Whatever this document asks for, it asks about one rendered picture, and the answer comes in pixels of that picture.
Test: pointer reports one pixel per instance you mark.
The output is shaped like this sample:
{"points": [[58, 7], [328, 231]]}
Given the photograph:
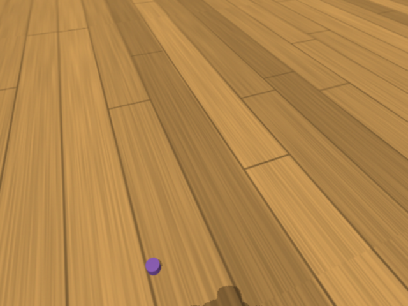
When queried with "tin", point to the tin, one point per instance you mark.
{"points": [[153, 266]]}

